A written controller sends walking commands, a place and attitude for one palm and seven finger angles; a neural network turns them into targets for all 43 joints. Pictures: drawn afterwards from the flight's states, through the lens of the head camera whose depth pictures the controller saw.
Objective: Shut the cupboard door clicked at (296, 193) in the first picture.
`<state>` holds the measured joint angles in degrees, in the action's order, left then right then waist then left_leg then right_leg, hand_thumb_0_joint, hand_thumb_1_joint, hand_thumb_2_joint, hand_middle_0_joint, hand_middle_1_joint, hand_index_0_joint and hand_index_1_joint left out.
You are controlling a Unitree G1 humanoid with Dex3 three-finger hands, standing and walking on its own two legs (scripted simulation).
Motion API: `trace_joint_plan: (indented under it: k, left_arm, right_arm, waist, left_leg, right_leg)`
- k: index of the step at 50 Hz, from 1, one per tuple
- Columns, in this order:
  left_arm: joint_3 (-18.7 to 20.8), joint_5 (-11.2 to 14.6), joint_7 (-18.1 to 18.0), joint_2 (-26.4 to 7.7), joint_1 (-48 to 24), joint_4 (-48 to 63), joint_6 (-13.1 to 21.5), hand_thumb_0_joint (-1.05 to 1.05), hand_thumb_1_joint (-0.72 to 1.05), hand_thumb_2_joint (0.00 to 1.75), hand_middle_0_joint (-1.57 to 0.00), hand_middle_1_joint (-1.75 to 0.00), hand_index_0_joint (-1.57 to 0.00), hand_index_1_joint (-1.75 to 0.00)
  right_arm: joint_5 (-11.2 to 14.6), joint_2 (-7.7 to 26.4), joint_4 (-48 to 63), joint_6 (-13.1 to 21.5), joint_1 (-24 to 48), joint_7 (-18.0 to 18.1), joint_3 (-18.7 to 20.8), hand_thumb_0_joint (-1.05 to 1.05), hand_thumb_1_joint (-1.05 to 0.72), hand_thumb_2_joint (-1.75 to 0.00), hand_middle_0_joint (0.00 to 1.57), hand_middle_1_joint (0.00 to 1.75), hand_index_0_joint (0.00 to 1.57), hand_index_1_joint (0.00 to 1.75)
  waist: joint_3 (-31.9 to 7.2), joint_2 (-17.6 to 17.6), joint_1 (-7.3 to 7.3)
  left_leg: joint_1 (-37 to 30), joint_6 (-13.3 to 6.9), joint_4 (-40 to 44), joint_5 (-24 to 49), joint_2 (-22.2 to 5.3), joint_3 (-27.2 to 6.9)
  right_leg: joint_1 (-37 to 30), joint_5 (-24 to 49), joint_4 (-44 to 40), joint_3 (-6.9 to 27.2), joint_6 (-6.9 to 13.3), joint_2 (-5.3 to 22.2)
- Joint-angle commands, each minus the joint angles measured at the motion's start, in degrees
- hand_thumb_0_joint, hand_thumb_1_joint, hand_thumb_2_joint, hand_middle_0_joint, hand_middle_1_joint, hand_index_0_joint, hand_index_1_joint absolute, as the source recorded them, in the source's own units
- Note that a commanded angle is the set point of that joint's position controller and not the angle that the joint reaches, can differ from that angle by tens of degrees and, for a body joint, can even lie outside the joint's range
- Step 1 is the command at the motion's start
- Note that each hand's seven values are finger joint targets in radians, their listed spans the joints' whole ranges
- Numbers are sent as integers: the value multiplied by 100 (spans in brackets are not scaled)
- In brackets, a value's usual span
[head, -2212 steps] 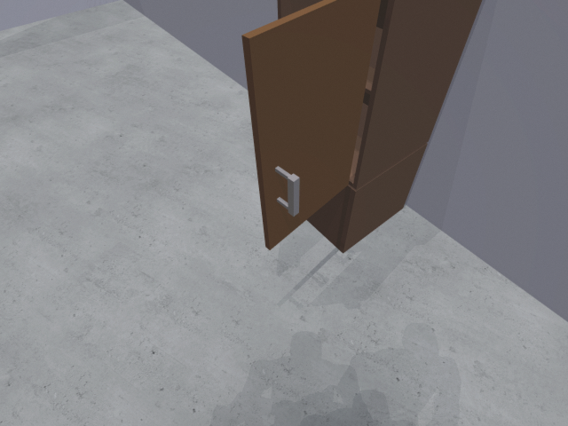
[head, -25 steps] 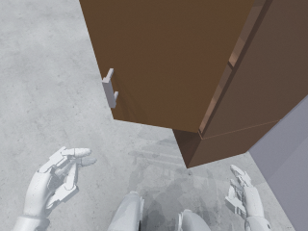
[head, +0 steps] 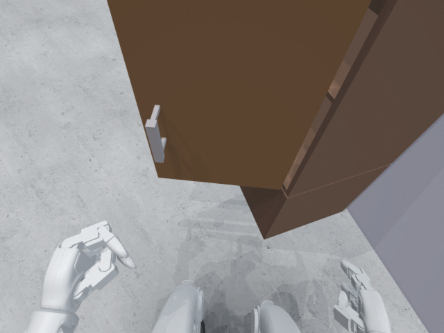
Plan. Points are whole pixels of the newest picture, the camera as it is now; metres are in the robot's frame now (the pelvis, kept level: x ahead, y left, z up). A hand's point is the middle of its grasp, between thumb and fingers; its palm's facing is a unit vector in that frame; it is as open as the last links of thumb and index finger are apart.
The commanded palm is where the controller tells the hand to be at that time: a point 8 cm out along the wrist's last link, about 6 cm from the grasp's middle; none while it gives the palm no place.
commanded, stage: raise the hand and make a fist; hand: left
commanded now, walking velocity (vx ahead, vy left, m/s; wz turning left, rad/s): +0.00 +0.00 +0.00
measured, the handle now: (158, 135) +0.49 +0.18 +0.01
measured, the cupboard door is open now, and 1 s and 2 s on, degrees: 65 65 65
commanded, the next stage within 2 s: bring the fist close to the handle in 0.82 s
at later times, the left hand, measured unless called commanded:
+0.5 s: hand (109, 260) +0.22 +0.19 +0.04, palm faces -0.02 -1.00 -0.01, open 3.1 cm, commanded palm +0.20 +0.24 +0.05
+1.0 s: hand (123, 259) +0.22 +0.17 +0.05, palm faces -0.03 -1.00 -0.02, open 3.1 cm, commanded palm +0.22 +0.23 +0.04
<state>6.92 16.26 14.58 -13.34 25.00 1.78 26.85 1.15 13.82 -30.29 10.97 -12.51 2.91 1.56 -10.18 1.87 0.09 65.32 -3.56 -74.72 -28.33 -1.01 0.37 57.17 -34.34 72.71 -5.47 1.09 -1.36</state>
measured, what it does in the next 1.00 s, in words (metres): stands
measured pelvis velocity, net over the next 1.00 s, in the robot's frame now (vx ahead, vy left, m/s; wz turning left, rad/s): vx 0.00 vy -0.01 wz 0.00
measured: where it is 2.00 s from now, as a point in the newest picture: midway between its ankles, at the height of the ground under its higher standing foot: outside the picture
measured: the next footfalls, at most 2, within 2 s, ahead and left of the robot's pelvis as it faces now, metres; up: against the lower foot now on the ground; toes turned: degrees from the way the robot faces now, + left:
none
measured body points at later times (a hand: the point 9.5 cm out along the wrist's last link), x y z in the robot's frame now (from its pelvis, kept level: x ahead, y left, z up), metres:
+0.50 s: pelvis +0.00 +0.00 +0.00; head +0.08 +0.03 +0.44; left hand +0.22 +0.25 +0.04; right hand +0.19 -0.23 -0.07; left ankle +0.07 +0.08 -0.62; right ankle +0.01 -0.12 -0.62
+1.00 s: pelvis +0.00 -0.01 +0.00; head +0.08 +0.00 +0.44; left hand +0.22 +0.23 +0.05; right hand +0.20 -0.24 -0.08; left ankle +0.07 +0.08 -0.62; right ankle +0.01 -0.12 -0.62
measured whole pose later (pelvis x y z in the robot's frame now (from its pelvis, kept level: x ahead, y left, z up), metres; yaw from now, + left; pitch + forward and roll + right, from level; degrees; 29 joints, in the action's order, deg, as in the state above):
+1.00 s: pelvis +0.00 -0.01 +0.00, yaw +0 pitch +19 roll -4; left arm 6.8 16.5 15.3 -14.2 21.8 0.0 25.2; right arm 1.4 13.3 -28.2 8.1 -12.8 2.3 -0.7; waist -11.2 2.7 0.6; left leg 65.3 -2.4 -75.5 -29.0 -1.5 -0.9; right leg 56.9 -35.1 73.1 -6.5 2.2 -2.2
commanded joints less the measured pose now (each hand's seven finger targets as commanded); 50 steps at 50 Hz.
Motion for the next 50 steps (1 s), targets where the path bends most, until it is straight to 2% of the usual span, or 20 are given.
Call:
trace_joint_plan:
  k: [1, 7, 8, 10, 13, 15, 17, 18, 21, 30, 33, 35, 37, 38, 39, 43, 46, 47, 48, 50]
  left_arm:
    - [324, -2, -78, -569, -54, 1239, 290, 0, 90, 90, -121, -140, -121, -140]
    - [230, -62, -54, -567, -281, 1267, 115, 0, 90, 90, -130, -150, -130, -150]
    - [332, -67, -57, -670, -340, 1210, 94, 0, 90, 90, -130, -150, -130, -150]
    - [288, -56, -34, -602, -317, 1225, 94, 0, 90, 90, -130, -150, -130, -150]
    - [419, -5, 12, -712, -391, 1092, 74, 0, 90, 90, -130, -150, -130, -150]
    - [347, 1, 56, -662, -422, 1123, 79, 0, 90, 90, -130, -150, -130, -150]
    - [362, 43, 83, -650, -451, 1034, 58, 0, 90, 90, -130, -150, -130, -150]
    - [440, 48, 97, -751, -477, 989, 44, 0, 90, 90, -130, -150, -130, -150]
    - [423, 91, 120, -724, -504, 1136, 97, 0, 90, 90, -130, -150, -130, -150]
    - [479, 113, 33, -750, -300, 1169, 121, 0, 90, 90, -130, -150, -130, -150]
    - [563, 125, 4, -818, -322, 1052, 134, 0, 90, 90, -130, -150, -130, -150]
    - [456, 145, 28, -696, -334, 1084, 174, 0, 90, 90, -130, -150, -130, -150]
    - [423, 128, 35, -710, -368, 1082, 191, 0, 90, 90, -130, -150, -130, -150]
    - [501, 124, 43, -791, -376, 1016, 169, 0, 90, 90, -130, -150, -130, -150]
    - [408, 130, 62, -680, -346, 1018, 177, 0, 90, 90, -130, -150, -130, -150]
    - [494, 142, 77, -813, -441, 1009, 170, 0, 90, 90, -130, -150, -130, -150]
    - [424, 145, 88, -723, -452, 1033, 192, 0, 90, 90, -130, -150, -130, -150]
    - [355, 124, 82, -697, -608, 1046, 204, 0, 90, 90, -130, -150, -130, -150]
    - [394, 105, 62, -782, -835, 960, 204, 0, 90, 90, -130, -150, -130, -150]
    - [206, 50, 45, -644, -1245, 880, 252, 0, 90, 90, -130, -150, -130, -150]
  right_arm:
    - [28, 766, 987, 222, 198, -14, 222, 0, -90, -90, 20, 30, 20, 30]
    - [12, 799, 1109, 119, 157, -48, 153, 0, -90, -90, 20, 30, 20, 30]
    - [2, 797, 1088, 113, 143, -41, 150, 0, -90, -90, 20, 30, 20, 30]
    - [-1, 795, 1133, 101, 145, -61, 133, 0, -90, -90, 20, 30, 20, 30]
    - [-1, 801, 1120, 100, 139, -57, 119, 0, -90, -90, 20, 30, 20, 30]
    - [13, 803, 1130, 104, 147, -71, 107, 0, -90, -90, 20, 30, 20, 30]
    - [20, 800, 1128, 101, 152, -63, 102, 0, -90, -90, 20, 30, 20, 30]
    - [20, 805, 1111, 111, 146, -50, 101, 0, -90, -90, 20, 30, 20, 30]
    - [32, 800, 1095, 140, 128, -51, 112, 0, -90, -90, 20, 30, 20, 30]
    - [53, 765, 1056, 128, 128, -60, 155, 0, -90, -90, 20, 30, 20, 30]
    - [43, 758, 1022, 98, 120, -49, 159, 0, -90, -90, 20, 30, 20, 30]
    - [60, 750, 1037, 88, 120, -49, 162, 0, -90, -90, 20, 30, 20, 30]
    - [59, 756, 1034, 75, 120, -47, 155, 0, -90, -90, 20, 30, 20, 30]
    - [55, 752, 1022, 63, 96, -38, 160, 0, -90, -90, 20, 30, 20, 30]
    - [65, 749, 1031, 55, 112, -39, 157, 0, -90, -90, 20, 30, 20, 30]
    - [74, 740, 1036, 25, 125, -24, 144, 0, -90, -90, 20, 30, 20, 30]
    - [87, 725, 1066, 6, 136, -20, 140, 0, -90, -90, 20, 30, 20, 30]
    - [76, 735, 1054, 10, 133, -19, 123, 0, -90, -90, 20, 30, 20, 30]
    - [56, 755, 1006, -1, 95, -3, 114, 0, -90, -90, 20, 30, 20, 30]
    - [42, 768, 974, 23, 107, -8, 90, 0, -90, -90, 20, 30, 20, 30]
  waist:
    - [-1280, 354, 15]
    - [-1207, 473, -48]
    - [-1184, 485, -19]
    - [-1252, 497, -15]
    - [-1218, 408, 4]
    - [-1233, 457, -8]
    - [-1188, 336, -24]
    - [-1192, 368, 3]
    - [-1389, 384, 3]
    - [-1436, 346, 54]
    - [-1406, 251, 61]
    - [-1391, 133, 19]
    - [-1370, 237, -3]
    - [-1368, 153, 26]
    - [-1341, 105, -7]
    - [-1304, 162, 28]
    - [-1291, 58, -9]
    - [-1249, 186, -47]
    - [-1177, 117, -91]
    - [-1138, 200, -170]
  left_leg:
    - [-2126, 305, 1577, 413, -101, -864]
    - [-2202, 336, 1683, 116, -111, -995]
    - [-2168, 345, 1666, 168, -105, -1001]
    - [-2256, 374, 1675, 258, -112, -1017]
    - [-2084, 353, 1602, 209, -84, -986]
    - [-2101, 361, 1603, 203, -83, -964]
    - [-1961, 321, 1565, 103, -61, -906]
    - [-1865, 305, 1503, 170, -47, -869]
    - [-1956, 302, 1428, 390, -47, -813]
    - [-1807, 264, 1278, 707, -30, -645]
    - [-1667, 247, 1203, 752, -13, -621]
    - [-1649, 237, 1170, 775, -19, -569]
    - [-1659, 224, 1159, 716, -12, -552]
    - [-1569, 220, 1130, 756, -8, -558]
    - [-1593, 209, 1108, 785, -5, -515]
    - [-1469, 197, 1080, 664, -2, -514]
    - [-1484, 186, 1063, 605, -5, -472]
    - [-1477, 183, 1040, 599, -7, -479]
    - [-1396, 171, 995, 567, -15, -508]
    - [-1374, 169, 930, 442, -17, -509]
  right_leg:
    - [29, 749, -946, 83, 134, -127]
    - [121, 657, -980, 49, 139, -147]
    - [83, 692, -963, 62, 164, -167]
    - [104, 719, -948, 35, 156, -161]
    - [44, 715, -975, 81, 171, -185]
    - [39, 694, -973, 76, 170, -168]
    - [-18, 645, -1046, 116, 155, -165]
    - [-83, 679, -1045, 158, 176, -175]
    - [-138, 772, -1028, 169, 166, -158]
    - [-320, 925, -1040, 261, 159, -146]
    - [-381, 957, -1041, 300, 163, -161]
    - [-406, 961, -1067, 317, 139, -138]
    - [-347, 917, -1090, 340, 133, -133]
    - [-435, 949, -1071, 364, 148, -148]
    - [-432, 991, -1113, 387, 128, -132]
    - [-473, 821, -1157, 466, 144, -135]
    - [-460, 751, -1215, 494, 112, -119]
    - [-367, 758, -1177, 469, 118, -120]
    - [-311, 747, -1147, 475, 127, -142]
    - [-113, 632, -1113, 470, 120, -118]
